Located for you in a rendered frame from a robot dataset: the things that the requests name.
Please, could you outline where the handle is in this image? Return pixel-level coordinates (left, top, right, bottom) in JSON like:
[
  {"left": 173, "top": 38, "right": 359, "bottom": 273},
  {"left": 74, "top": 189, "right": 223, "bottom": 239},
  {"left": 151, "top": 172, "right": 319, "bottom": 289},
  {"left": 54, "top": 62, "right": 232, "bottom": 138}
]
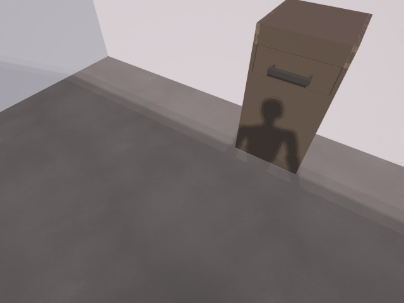
[{"left": 267, "top": 64, "right": 313, "bottom": 86}]

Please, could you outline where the cabinet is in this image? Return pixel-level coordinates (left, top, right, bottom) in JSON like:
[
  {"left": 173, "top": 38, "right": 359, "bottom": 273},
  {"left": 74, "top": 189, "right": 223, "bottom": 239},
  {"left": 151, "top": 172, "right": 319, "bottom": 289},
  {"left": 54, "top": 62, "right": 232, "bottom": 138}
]
[{"left": 235, "top": 0, "right": 373, "bottom": 174}]

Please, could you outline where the drawer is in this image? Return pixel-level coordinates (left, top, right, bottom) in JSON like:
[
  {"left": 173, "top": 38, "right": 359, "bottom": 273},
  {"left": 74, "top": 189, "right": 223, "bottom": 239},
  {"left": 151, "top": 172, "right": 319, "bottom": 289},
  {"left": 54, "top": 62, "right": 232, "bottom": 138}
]
[{"left": 253, "top": 45, "right": 342, "bottom": 96}]

